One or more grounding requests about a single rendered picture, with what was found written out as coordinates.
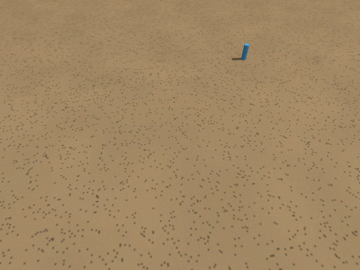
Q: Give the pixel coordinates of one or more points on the can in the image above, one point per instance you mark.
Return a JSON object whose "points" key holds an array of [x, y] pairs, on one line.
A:
{"points": [[245, 51]]}

